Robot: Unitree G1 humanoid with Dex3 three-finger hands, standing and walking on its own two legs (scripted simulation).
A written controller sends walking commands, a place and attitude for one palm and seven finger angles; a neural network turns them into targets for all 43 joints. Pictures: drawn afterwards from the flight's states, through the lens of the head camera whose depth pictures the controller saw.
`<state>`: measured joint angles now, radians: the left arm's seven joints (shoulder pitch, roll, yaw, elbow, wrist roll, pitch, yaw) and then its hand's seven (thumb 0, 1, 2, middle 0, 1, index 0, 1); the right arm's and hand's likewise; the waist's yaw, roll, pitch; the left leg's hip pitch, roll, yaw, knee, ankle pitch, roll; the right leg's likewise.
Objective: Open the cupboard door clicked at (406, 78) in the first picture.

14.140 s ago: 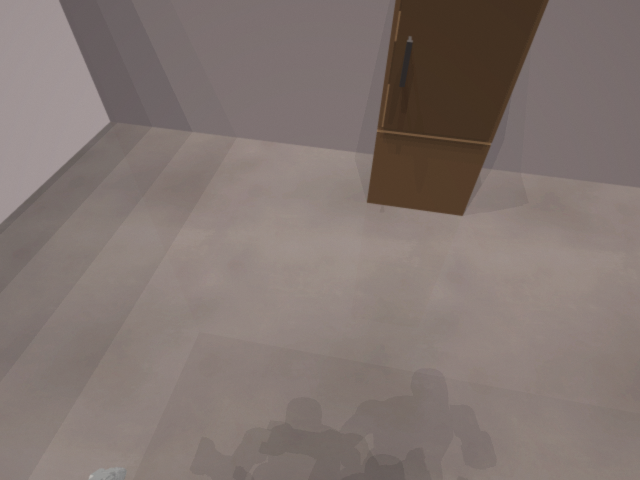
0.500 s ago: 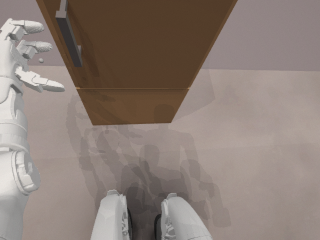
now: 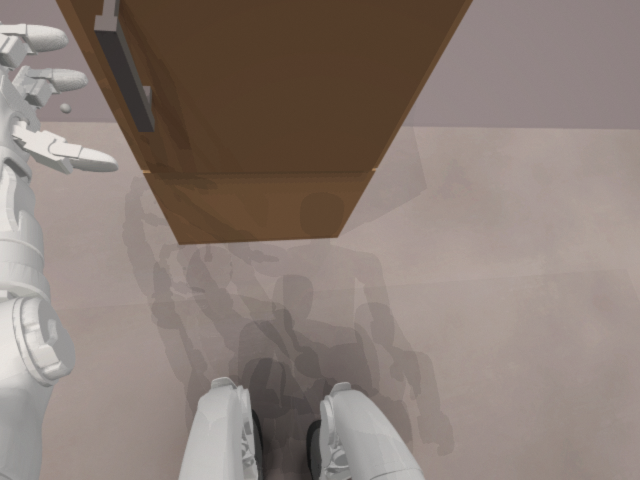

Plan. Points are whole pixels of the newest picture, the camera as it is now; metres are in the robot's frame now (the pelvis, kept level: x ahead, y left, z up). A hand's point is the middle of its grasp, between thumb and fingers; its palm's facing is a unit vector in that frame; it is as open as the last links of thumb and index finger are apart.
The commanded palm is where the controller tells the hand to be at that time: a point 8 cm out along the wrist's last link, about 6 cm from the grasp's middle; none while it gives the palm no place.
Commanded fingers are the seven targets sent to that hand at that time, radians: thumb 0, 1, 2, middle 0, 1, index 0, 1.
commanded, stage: move the hooked fingers beside the handle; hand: left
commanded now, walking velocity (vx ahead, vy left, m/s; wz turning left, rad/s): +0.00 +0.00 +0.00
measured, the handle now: (130, 68) +0.57 +0.19 +0.06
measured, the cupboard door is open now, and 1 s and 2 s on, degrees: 0 0 0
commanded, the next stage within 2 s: slide the fingers in behind the handle in 0.40 s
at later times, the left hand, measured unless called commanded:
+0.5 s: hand (75, 112) +0.52 +0.24 +0.04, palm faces +0.07 -1.00 -0.02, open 14.0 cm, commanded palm +0.51 +0.26 +0.05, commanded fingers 0.00 -0.50 0.30 -0.30 -1.20 -0.30 -1.20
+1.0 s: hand (115, 111) +0.52 +0.20 +0.05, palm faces +0.06 -1.00 -0.02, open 14.0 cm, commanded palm +0.50 +0.22 +0.05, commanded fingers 0.00 -0.50 0.30 -0.30 -1.20 -0.30 -1.20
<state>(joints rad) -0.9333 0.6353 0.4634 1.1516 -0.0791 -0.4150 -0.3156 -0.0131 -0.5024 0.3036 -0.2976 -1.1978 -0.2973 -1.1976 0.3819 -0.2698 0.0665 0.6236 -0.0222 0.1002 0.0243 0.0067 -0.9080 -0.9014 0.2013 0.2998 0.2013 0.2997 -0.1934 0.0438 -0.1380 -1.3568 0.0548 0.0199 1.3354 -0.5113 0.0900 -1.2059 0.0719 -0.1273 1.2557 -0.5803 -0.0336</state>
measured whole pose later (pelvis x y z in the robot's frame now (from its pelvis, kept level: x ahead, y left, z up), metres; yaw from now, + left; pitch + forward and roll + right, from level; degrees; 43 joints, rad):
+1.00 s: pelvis +0.00 -0.01 +0.00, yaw +0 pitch +29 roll -6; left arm -0.93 0.54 0.41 1.18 -0.06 -0.45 -0.21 -0.01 -0.50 0.30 -0.30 -1.20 -0.30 -1.20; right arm 0.37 -0.27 0.05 0.61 -0.03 0.11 0.04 0.01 -0.91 -0.90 0.20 0.30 0.20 0.30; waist -0.20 0.05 -0.15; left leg -1.34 0.05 0.02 1.33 -0.51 0.08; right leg -1.19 0.07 -0.12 1.27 -0.58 -0.04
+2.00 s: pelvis +0.00 -0.02 +0.00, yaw +1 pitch +29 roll -5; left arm -0.93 0.44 0.34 1.20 -0.05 -0.49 -0.10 -0.01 -0.50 0.30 -0.30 -1.20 -0.29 -1.20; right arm 0.36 -0.26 0.04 0.63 -0.04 0.11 0.06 0.01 -0.91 -0.90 0.20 0.30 0.20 0.30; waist -0.20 0.06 -0.16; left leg -1.32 0.05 0.02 1.33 -0.52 0.06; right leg -1.19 0.07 -0.12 1.28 -0.60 -0.06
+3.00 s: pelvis +0.00 -0.01 +0.00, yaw +1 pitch +29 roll -6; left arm -0.92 0.42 0.34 1.18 -0.04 -0.50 -0.08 0.02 0.80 0.86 -0.38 -1.34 -0.38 -1.34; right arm 0.36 -0.26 0.03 0.63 -0.04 0.11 0.07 0.01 -0.91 -0.90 0.20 0.30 0.20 0.30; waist -0.20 0.06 -0.17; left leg -1.32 0.05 0.03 1.33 -0.52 0.08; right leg -1.19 0.07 -0.11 1.27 -0.60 -0.04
